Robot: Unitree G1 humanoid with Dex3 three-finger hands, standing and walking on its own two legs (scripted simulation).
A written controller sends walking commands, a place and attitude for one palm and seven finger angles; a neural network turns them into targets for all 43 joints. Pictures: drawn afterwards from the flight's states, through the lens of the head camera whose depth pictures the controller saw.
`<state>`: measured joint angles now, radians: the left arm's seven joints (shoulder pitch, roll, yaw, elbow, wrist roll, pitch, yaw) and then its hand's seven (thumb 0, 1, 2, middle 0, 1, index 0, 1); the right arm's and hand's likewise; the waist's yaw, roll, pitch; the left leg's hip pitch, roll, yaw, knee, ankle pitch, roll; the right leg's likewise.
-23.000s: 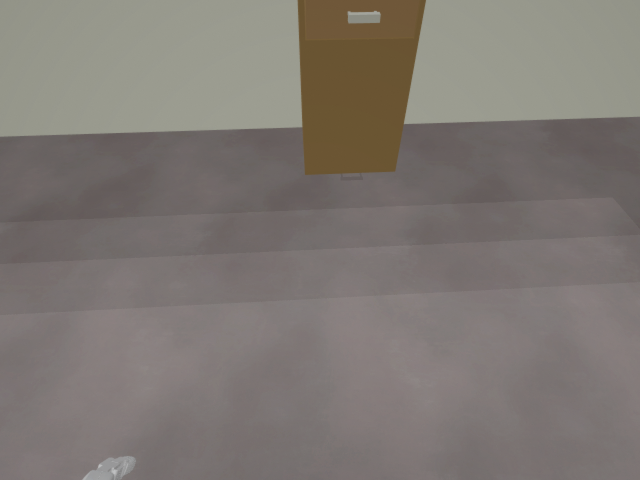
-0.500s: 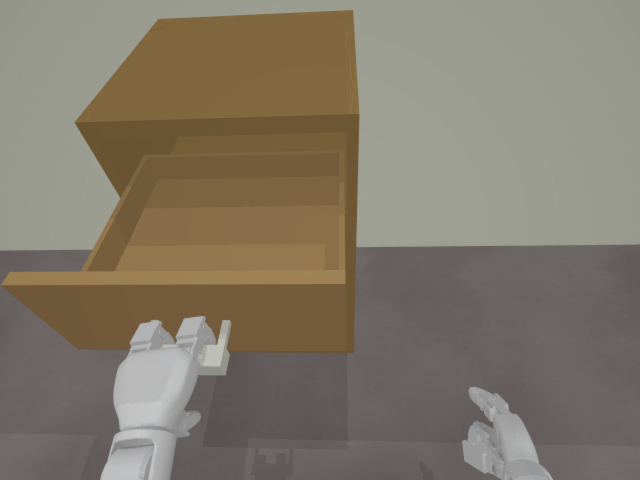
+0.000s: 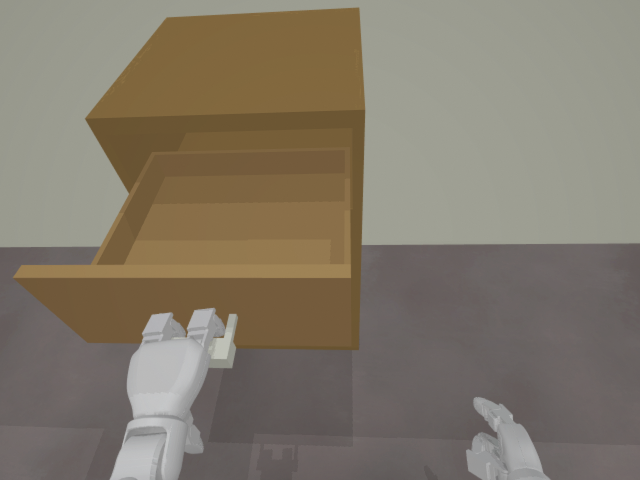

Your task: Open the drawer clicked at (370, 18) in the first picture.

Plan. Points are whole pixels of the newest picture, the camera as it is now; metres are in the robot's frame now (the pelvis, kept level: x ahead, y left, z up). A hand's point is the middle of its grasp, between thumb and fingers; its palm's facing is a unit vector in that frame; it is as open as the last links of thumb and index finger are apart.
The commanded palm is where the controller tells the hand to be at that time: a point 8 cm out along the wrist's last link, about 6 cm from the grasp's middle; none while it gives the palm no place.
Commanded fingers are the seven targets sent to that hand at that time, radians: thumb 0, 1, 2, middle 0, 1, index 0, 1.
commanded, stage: lift the hand off the handle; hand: left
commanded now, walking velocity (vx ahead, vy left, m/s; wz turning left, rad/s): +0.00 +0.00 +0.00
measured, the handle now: (192, 336) +0.29 +0.21 +0.01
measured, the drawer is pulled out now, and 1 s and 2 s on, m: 0.30 0.30 0.30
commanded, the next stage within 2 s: draw the hand back to the body in 1.28 s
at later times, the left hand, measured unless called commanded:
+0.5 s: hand (183, 352) +0.24 +0.19 +0.06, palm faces +0.07 -0.11 -0.99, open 13.6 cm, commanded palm +0.22 +0.19 +0.12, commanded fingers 0.00 -0.50 0.30 -0.30 -1.20 -0.30 -1.20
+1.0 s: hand (147, 316) +0.25 +0.21 +0.13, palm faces +0.11 -0.10 -0.99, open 13.8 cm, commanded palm +0.21 +0.20 +0.19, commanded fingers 0.00 -0.50 0.30 -0.30 -1.20 -0.30 -1.20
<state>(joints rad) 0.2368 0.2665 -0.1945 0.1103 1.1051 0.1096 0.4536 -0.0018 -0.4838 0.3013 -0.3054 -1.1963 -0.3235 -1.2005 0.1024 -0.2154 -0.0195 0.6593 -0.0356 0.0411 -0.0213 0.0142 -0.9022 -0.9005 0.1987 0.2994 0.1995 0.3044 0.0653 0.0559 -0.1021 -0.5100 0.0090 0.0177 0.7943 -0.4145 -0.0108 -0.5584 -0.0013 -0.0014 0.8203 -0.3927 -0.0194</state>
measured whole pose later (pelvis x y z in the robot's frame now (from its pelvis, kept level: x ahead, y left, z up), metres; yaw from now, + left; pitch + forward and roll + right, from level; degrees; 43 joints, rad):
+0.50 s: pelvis +0.00 +0.00 +0.02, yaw +0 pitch +2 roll +1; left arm 0.21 0.32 -0.23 -0.07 1.04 0.17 0.28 0.00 -0.49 0.30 -0.32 -1.20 -0.36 -1.22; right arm 0.07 -0.23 0.00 0.64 -0.02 0.07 -0.02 0.01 -0.90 -0.90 0.20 0.30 0.20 0.30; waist 0.09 0.08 -0.06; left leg -0.32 0.00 0.02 0.63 -0.35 -0.01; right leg -0.38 0.00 0.00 0.68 -0.34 -0.02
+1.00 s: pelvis +0.01 +0.00 +0.03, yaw +0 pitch -2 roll +1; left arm 0.20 0.41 -0.16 -0.28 0.96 0.21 0.10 0.00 -0.49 0.30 -0.33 -1.20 -0.33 -1.20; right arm 0.04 -0.24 0.03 0.66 0.00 0.10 -0.01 0.01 -0.90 -0.90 0.20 0.30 0.20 0.30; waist 0.11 0.11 -0.02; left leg -0.16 0.01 0.01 0.47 -0.29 -0.01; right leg -0.21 0.00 -0.01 0.51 -0.28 -0.02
